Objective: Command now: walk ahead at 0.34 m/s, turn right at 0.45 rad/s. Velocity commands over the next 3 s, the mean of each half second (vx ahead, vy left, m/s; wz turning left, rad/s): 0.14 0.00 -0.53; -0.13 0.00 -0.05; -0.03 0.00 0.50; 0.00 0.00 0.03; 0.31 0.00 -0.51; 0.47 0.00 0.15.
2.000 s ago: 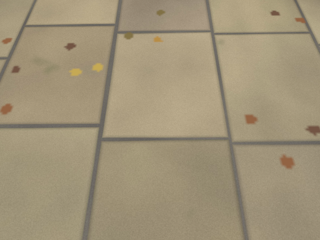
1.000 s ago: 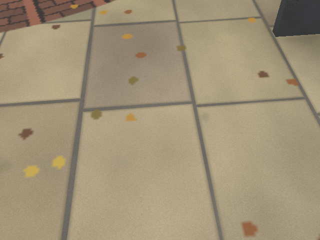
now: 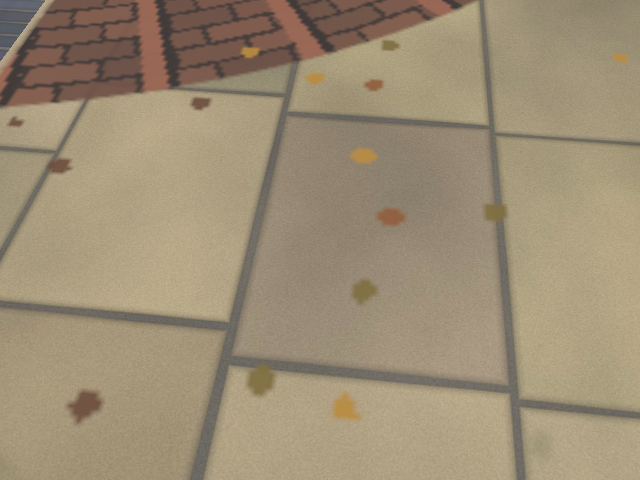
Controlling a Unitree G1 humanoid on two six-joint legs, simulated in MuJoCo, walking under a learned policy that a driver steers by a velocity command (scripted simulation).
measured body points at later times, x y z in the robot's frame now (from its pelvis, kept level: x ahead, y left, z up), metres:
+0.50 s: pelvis +0.16 +0.03 +0.00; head +0.21 +0.03 +0.45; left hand +0.38 +0.28 -0.11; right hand +0.26 -0.27 -0.08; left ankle +0.27 +0.11 -0.74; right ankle +0.08 -0.09 -0.65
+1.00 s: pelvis +0.08 +0.00 +0.01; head +0.10 -0.03 +0.45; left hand +0.31 +0.20 -0.08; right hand +0.05 -0.31 -0.13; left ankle +0.06 +0.16 -0.62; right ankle +0.09 -0.10 -0.74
